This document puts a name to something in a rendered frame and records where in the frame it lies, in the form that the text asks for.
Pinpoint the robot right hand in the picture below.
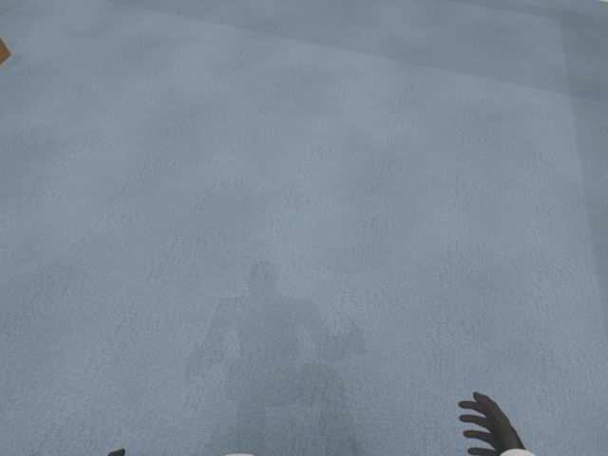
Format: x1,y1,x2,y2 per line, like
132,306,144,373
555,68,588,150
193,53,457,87
458,392,526,456

